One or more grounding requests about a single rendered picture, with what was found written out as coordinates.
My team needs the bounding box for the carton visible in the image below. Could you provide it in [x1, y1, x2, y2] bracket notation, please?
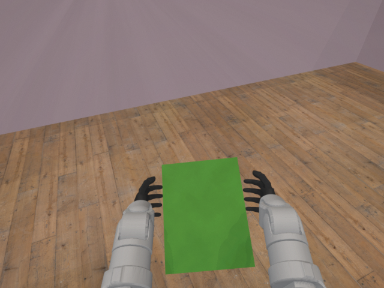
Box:
[162, 157, 255, 274]

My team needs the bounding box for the robot right hand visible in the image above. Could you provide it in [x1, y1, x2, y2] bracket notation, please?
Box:
[243, 170, 276, 213]

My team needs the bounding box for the robot right forearm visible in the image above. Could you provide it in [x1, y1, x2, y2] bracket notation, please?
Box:
[259, 194, 326, 288]

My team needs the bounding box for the robot left forearm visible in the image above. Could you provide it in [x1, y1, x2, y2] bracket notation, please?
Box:
[101, 200, 155, 288]

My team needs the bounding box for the robot left hand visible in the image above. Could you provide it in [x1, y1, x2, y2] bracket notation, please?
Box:
[134, 176, 163, 217]

